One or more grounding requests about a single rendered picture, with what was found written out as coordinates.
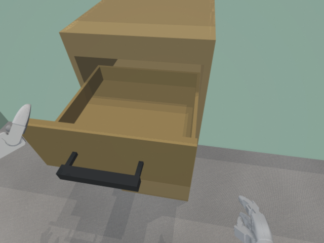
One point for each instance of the robot right hand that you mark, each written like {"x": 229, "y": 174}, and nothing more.
{"x": 256, "y": 227}

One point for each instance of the drawer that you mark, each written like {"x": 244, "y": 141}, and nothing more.
{"x": 123, "y": 115}

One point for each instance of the robot left hand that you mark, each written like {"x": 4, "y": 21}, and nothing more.
{"x": 13, "y": 140}

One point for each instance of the handle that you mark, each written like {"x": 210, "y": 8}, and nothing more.
{"x": 99, "y": 177}

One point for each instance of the cabinet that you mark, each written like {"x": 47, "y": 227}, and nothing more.
{"x": 176, "y": 35}

